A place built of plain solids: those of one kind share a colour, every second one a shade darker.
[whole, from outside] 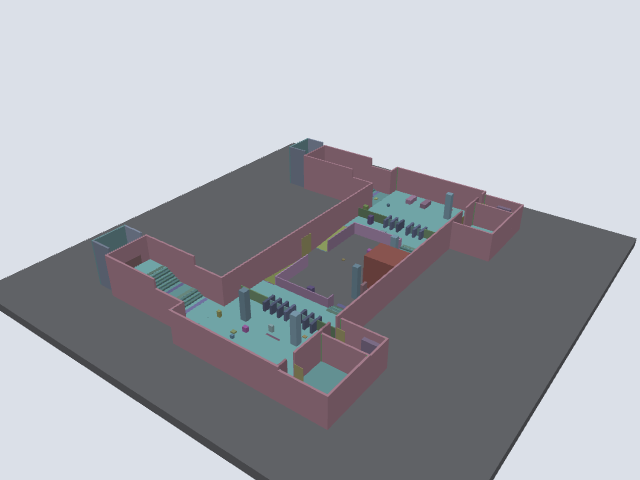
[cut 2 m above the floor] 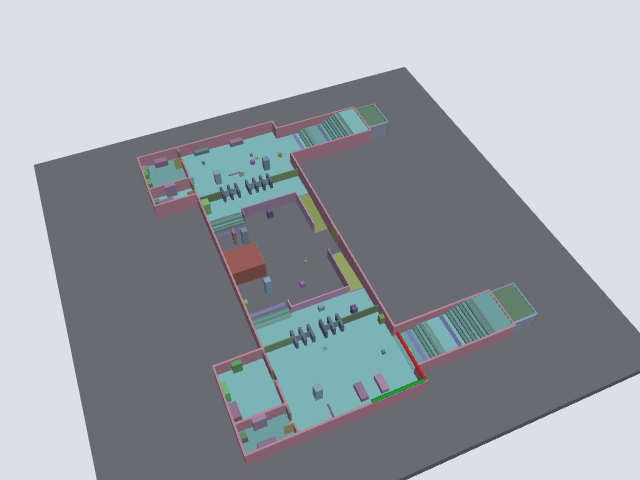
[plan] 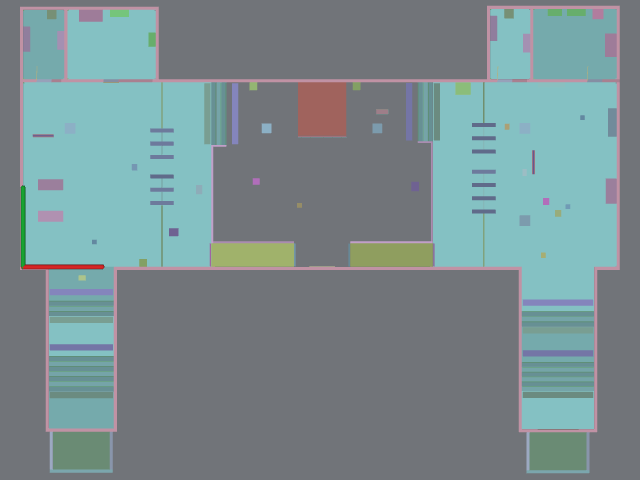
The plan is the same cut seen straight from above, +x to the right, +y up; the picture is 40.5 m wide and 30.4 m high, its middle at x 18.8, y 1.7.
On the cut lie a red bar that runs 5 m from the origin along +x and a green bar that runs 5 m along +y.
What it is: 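A metro's ticket hall under a street; an unpaid hall three or four risers over a paid hall, a gate line, a broad flight and a ramp between them; passages 3.4 to 4.6 m broad that end in the first flights of the street stairs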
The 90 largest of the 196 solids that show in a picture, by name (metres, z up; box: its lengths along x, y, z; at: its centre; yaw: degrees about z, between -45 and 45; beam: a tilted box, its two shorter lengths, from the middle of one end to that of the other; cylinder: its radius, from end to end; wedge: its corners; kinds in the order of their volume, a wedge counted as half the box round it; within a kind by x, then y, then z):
{
 "raised_1": {"box": [2.6, 4.39, 0.49], "at": [1.3, 14.08, 0.19]},
 "raised_2": {"box": [4.11, 2.37, 2.0], "at": [3.68, -9.06, 0.95]},
 "raised_3": {"box": [4.11, 4.76, 0.93], "at": [3.68, -5.49, 0.42]},
 "raised_4": {"box": [4.11, 3.11, 0.49], "at": [3.68, -1.55, 0.19]},
 "raised_5": {"box": [5.59, 4.39, 0.49], "at": [5.6, 14.08, 0.19]},
 "raised_6": {"box": [11.92, 11.69, 0.49], "at": [5.96, 5.84, 0.19]},
 "raised_7": {"box": [2.54, 4.44, 0.49], "at": [30.84, 14.11, 0.19]},
 "raised_8": {"box": [11.64, 11.69, 0.49], "at": [31.77, 5.84, 0.19]},
 "raised_9": {"box": [4.58, 2.41, 1.94], "at": [33.87, -9.07, 0.92]},
 "raised_10": {"box": [4.58, 4.1, 0.93], "at": [33.87, -5.82, 0.42]},
 "raised_11": {"box": [4.58, 3.77, 0.49], "at": [33.87, -1.88, 0.19]},
 "raised_12": {"box": [5.28, 4.44, 0.49], "at": [34.95, 14.11, 0.19]},
 "wall_1": {"box": [0.2, 12.09, 3.67], "at": [-0.1, 5.84, 1.79]},
 "wall_2": {"box": [0.2, 4.79, 3.29], "at": [-0.1, 14.08, 1.59]},
 "wall_3": {"box": [1.04, 0.2, 3.67], "at": [0.32, 11.79, 1.79]},
 "wall_4": {"box": [1.83, 0.2, 3.67], "at": [0.71, -0.1, 1.79]},
 "wall_5": {"box": [3.0, 0.2, 3.29], "at": [1.3, 16.38, 1.59]},
 "wall_6": {"box": [0.2, 2.77, 4.74], "at": [1.53, -9.05, 2.32]},
 "wall_7": {"box": [0.2, 5.16, 4.74], "at": [1.53, -5.49, 2.32]},
 "wall_8": {"box": [0.2, 3.31, 3.67], "at": [1.53, -1.65, 1.79]},
 "wall_9": {"box": [1.01, 0.2, 3.67], "at": [2.3, 11.79, 1.79]},
 "wall_10": {"box": [0.2, 4.79, 3.37], "at": [2.7, 14.08, 1.64]},
 "wall_11": {"box": [4.51, 0.2, 4.74], "at": [3.68, -10.34, 2.32]},
 "wall_12": {"box": [2.49, 0.2, 3.67], "at": [3.85, 11.79, 1.79]},
 "wall_13": {"box": [5.99, 0.2, 3.37], "at": [5.6, 16.38, 1.64]},
 "wall_14": {"box": [0.2, 2.77, 4.74], "at": [5.84, -9.05, 2.32]},
 "wall_15": {"box": [0.2, 5.16, 4.74], "at": [5.84, -5.49, 2.32]},
 "wall_16": {"box": [0.2, 3.31, 3.67], "at": [5.84, -1.65, 1.79]},
 "wall_17": {"box": [2.55, 0.2, 3.67], "at": [7.32, 11.79, 1.79]},
 "wall_18": {"box": [0.2, 4.79, 3.37], "at": [8.49, 14.08, 1.64]},
 "wall_19": {"box": [6.38, 0.2, 3.67], "at": [8.93, -0.1, 1.79]},
 "wall_20": {"box": [3.92, 0.2, 3.67], "at": [10.15, 11.79, 1.79]},
 "wall_21": {"box": [14.43, 0.2, 3.67], "at": [18.93, -0.1, 1.79]},
 "wall_22": {"box": [14.43, 0.2, 3.67], "at": [18.93, 11.79, 1.79]},
 "wall_23": {"box": [4.03, 0.2, 3.67], "at": [27.76, 11.79, 1.79]},
 "wall_24": {"box": [5.83, 0.2, 3.67], "at": [28.67, -0.1, 1.79]},
 "wall_25": {"box": [0.2, 4.84, 3.2], "at": [29.48, 14.11, 1.55]},
 "wall_26": {"box": [2.94, 0.2, 3.2], "at": [30.84, 16.43, 1.55]},
 "wall_27": {"box": [0.2, 2.81, 4.67], "at": [31.48, -9.07, 2.28]},
 "wall_28": {"box": [0.2, 4.5, 4.67], "at": [31.48, -5.82, 2.28]},
 "wall_29": {"box": [0.2, 3.97, 3.67], "at": [31.48, -1.99, 1.78]},
 "wall_30": {"box": [1.33, 0.2, 3.67], "at": [31.64, 11.79, 1.79]},
 "wall_31": {"box": [0.2, 4.84, 3.35], "at": [32.21, 14.11, 1.63]},
 "wall_32": {"box": [4.98, 0.2, 4.67], "at": [33.87, -10.38, 2.28]},
 "wall_33": {"box": [3.61, 0.2, 3.67], "at": [33.92, 11.79, 1.79]},
 "wall_34": {"box": [5.68, 0.2, 3.35], "at": [34.95, 16.43, 1.63]},
 "wall_35": {"box": [0.2, 2.81, 4.67], "at": [36.26, -9.07, 2.28]},
 "wall_36": {"box": [0.2, 4.5, 4.67], "at": [36.26, -5.82, 2.28]},
 "wall_37": {"box": [0.2, 3.97, 3.67], "at": [36.26, -1.99, 1.78]},
 "wall_38": {"box": [1.63, 0.2, 3.67], "at": [36.98, -0.1, 1.79]},
 "wall_39": {"box": [1.12, 0.2, 3.67], "at": [37.23, 11.79, 1.79]},
 "wall_40": {"box": [0.2, 12.09, 3.67], "at": [37.69, 5.84, 1.79]},
 "wall_41": {"box": [0.2, 4.84, 3.35], "at": [37.69, 14.11, 1.63]},
 "train_well_1": {"box": [3.07, 3.39, 3.67], "at": [18.93, 9.99, 1.79]},
 "area_1": {"box": [3.6, 2.4, 2.0], "at": [3.68, -11.64, 0.95]},
 "area_2": {"box": [3.6, 2.4, 1.94], "at": [33.87, -11.68, 0.92]},
 "area_side_1": {"box": [0.2, 2.4, 5.2], "at": [1.78, -11.64, 2.55]},
 "area_side_2": {"box": [0.2, 2.4, 5.2], "at": [5.58, -11.64, 2.55]},
 "area_side_3": {"box": [0.2, 2.4, 5.14], "at": [31.97, -11.68, 2.52]},
 "area_side_4": {"box": [0.2, 2.4, 5.14], "at": [35.77, -11.68, 2.52]},
 "flight_1": {"box": [4.11, 0.32, 1.12], "at": [3.68, -7.71, 1.39]},
 "flight_2": {"box": [4.11, 0.32, 0.96], "at": [3.68, -7.39, 1.31]},
 "flight_3": {"box": [4.11, 0.32, 0.81], "at": [3.68, -7.08, 1.24]},
 "flight_4": {"box": [4.11, 0.32, 0.66], "at": [3.68, -6.76, 1.16]},
 "flight_5": {"box": [4.58, 0.31, 1.05], "at": [33.87, -7.71, 1.36]},
 "flight_6": {"box": [4.58, 0.31, 0.89], "at": [33.87, -7.4, 1.27]},
 "flight_7": {"box": [4.58, 0.31, 0.72], "at": [33.87, -7.1, 1.19]},
 "flight_8": {"box": [4.58, 0.31, 0.55], "at": [33.87, -6.79, 1.11]},
 "area_end_1": {"box": [4.0, 0.2, 5.2], "at": [3.68, -12.94, 2.55]},
 "area_end_2": {"box": [4.0, 0.2, 5.14], "at": [33.87, -12.98, 2.52]},
 "column_1": {"box": [0.68, 0.68, 3.24], "at": [2.98, 8.77, 2.01]},
 "column_2": {"box": [0.62, 0.62, 3.67], "at": [15.42, 8.77, 1.79]},
 "column_3": {"box": [0.62, 0.62, 3.67], "at": [22.44, 8.77, 1.79]},
 "column_4": {"box": [0.69, 0.69, 3.24], "at": [31.77, 2.92, 2.01]},
 "column_5": {"box": [0.69, 0.69, 3.24], "at": [31.77, 8.77, 2.01]},
 "shelving_1": {"box": [0.45, 1.6, 2.0], "at": [0.23, 14.43, 1.39]},
 "shelving_2": {"box": [0.45, 1.2, 2.0], "at": [2.38, 14.34, 1.39]},
 "shelving_3": {"box": [0.45, 1.6, 2.0], "at": [29.8, 15.1, 1.39]},
 "shelving_4": {"box": [0.45, 1.2, 2.0], "at": [31.89, 14.17, 1.39]},
 "upstand_1": {"box": [0.12, 6.22, 1.49], "at": [11.98, 4.61, 0.69]},
 "upstand_2": {"box": [5.24, 0.12, 1.49], "at": [14.53, 1.56, 0.69]},
 "upstand_3": {"box": [5.24, 0.12, 1.49], "at": [23.33, 1.56, 0.69]},
 "upstand_4": {"box": [0.12, 6.46, 1.49], "at": [25.89, 4.73, 0.69]},
 "slope_1": {"wedge": [[11.92, 0.0, -0.05], [11.92, 0.0, 0.44], [11.92, 1.5, -0.05], [11.92, 1.5, 0.44], [17.15, 0.0, -0.05], [17.15, 0.0, 0.0], [17.15, 1.5, -0.05], [17.15, 1.5, 0.0]]},
 "slope_2": {"wedge": [[20.71, 0.0, -0.05], [20.71, 0.0, 0.0], [20.71, 1.5, -0.05], [20.71, 1.5, 0.0], [25.95, 0.0, -0.05], [25.95, 0.0, 0.44], [25.95, 1.5, -0.05], [25.95, 1.5, 0.44]]},
 "cabinet_1": {"box": [1.2, 0.45, 2.0], "at": [6.1, 16.05, 1.39]},
 "cabinet_2": {"box": [1.2, 0.45, 2.0], "at": [35.03, 16.1, 1.39]},
 "desk_1": {"box": [1.5, 0.75, 0.79], "at": [4.29, 15.9, 0.78]},
 "desk_2": {"box": [0.75, 1.5, 0.79], "at": [37.22, 14.04, 0.78]},
 "vending_1": {"box": [0.96, 0.78, 1.75], "at": [27.86, 11.29, 1.41]}
}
